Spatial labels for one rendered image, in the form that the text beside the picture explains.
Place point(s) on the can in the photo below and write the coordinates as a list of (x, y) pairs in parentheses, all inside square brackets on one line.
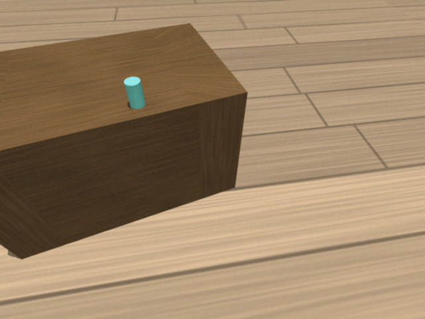
[(134, 92)]

